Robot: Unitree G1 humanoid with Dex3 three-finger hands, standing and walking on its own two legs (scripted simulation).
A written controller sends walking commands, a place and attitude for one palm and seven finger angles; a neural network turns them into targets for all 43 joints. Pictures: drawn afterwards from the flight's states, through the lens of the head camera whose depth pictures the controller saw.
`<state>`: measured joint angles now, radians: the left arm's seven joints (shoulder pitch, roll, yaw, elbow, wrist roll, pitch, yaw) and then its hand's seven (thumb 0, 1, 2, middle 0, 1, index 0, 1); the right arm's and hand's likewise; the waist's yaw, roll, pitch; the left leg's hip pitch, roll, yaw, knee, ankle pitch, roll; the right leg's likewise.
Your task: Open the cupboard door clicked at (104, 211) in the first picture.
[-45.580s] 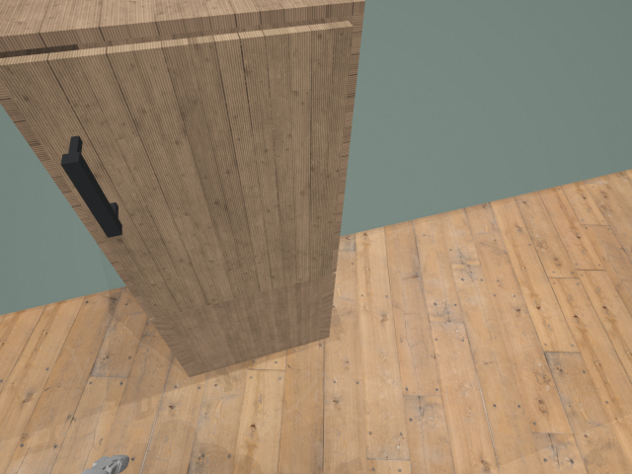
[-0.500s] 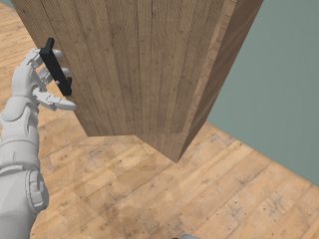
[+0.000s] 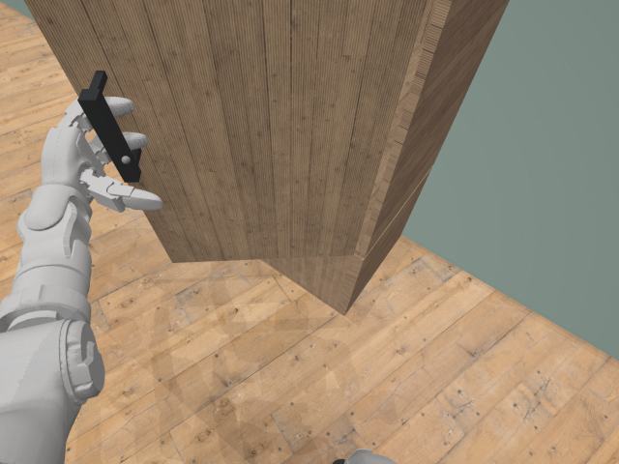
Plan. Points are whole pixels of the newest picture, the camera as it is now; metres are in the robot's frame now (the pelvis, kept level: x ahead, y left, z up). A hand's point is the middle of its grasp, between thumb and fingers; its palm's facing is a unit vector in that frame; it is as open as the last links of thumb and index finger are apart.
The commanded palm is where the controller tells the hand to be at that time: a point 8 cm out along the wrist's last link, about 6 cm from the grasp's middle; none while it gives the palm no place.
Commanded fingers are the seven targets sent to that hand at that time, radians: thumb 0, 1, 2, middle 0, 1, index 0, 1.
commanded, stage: slide the fingers in behind the handle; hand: left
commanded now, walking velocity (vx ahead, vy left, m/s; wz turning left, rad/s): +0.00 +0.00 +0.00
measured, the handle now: (116, 130) +0.53 +0.24 +0.11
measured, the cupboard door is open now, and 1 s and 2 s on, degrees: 40 40 75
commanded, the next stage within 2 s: close the thumb around the handle in 0.12 s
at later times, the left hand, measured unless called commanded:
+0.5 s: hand (126, 155) +0.48 +0.21 +0.11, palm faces +0.01 -1.00 +0.00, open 11.7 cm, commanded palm +0.45 +0.26 +0.11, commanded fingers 0.00 0.34 0.66 -0.36 -1.29 -0.36 -1.29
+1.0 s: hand (130, 155) +0.48 +0.21 +0.11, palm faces +0.01 -1.00 +0.00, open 5.4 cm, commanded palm +0.45 +0.26 +0.11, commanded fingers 0.00 0.90 0.90 -0.40 -1.35 -0.40 -1.35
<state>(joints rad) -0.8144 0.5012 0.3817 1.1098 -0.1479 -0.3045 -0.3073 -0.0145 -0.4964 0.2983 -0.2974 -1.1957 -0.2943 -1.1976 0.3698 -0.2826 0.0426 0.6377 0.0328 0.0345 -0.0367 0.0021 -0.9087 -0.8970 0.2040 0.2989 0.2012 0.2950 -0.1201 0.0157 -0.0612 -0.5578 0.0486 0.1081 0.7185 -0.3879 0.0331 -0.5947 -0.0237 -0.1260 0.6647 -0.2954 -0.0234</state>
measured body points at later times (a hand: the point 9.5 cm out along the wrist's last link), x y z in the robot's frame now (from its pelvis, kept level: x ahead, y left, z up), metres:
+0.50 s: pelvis +0.01 +0.01 +0.00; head +0.09 +0.02 +0.44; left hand +0.48 +0.27 +0.11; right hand +0.02 -0.26 -0.11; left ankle -0.03 +0.09 -0.72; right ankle +0.01 -0.11 -0.72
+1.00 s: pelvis +0.01 +0.01 +0.00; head +0.09 +0.01 +0.44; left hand +0.48 +0.26 +0.11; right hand +0.03 -0.26 -0.12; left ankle -0.03 +0.09 -0.72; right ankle +0.01 -0.11 -0.72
